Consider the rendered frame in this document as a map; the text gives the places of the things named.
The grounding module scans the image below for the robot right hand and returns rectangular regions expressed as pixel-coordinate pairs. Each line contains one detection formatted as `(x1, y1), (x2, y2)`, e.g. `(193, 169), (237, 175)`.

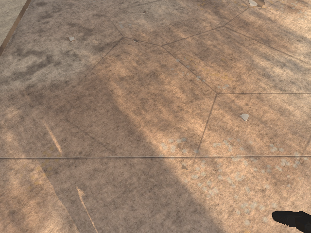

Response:
(272, 211), (311, 233)

